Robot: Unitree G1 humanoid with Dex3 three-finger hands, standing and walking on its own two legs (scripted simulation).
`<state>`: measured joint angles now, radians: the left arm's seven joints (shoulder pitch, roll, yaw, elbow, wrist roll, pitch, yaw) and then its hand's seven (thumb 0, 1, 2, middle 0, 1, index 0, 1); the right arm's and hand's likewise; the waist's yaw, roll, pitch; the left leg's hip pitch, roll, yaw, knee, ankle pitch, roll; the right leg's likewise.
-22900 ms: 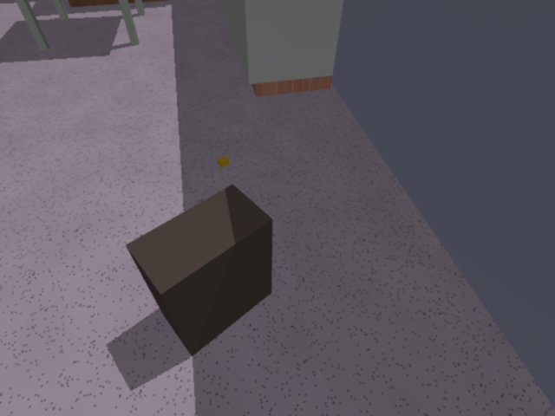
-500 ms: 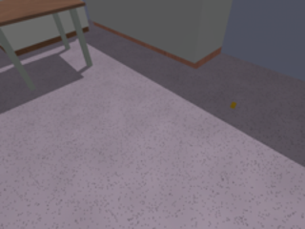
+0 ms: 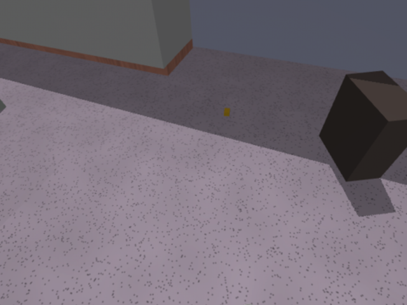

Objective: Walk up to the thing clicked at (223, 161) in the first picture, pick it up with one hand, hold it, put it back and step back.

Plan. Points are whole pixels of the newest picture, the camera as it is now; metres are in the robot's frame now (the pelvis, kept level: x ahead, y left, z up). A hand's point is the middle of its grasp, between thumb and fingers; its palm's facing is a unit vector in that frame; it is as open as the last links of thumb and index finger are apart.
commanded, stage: walk up
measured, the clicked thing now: (226, 112) +1.49 -0.23 -0.74
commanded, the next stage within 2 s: stand in 1.84 s
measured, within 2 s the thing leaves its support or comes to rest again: neither
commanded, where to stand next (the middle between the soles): +0.12 +0.05 m, yaw -21 degrees
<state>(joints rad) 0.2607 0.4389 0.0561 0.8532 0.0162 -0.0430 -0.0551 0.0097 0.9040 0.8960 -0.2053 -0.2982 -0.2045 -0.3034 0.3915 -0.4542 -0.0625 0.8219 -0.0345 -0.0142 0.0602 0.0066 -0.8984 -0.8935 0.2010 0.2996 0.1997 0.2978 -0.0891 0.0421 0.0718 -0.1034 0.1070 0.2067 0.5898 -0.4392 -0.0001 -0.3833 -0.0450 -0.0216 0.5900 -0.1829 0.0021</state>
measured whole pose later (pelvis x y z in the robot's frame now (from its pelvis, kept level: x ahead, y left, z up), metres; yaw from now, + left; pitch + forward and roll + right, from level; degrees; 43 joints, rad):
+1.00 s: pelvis +0.05 +0.09 -0.01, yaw -23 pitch -1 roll +0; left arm 0.25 0.40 0.04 0.89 0.03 -0.01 0.00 0.01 0.90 0.90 -0.21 -0.30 -0.21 -0.30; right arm 0.22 -0.43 -0.04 0.92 0.00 -0.02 0.00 0.01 -0.90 -0.89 0.20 0.30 0.20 0.30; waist 0.00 0.02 0.09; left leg -0.37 0.06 0.05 0.75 -0.35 0.01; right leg -0.34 0.03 0.06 0.78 -0.41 -0.01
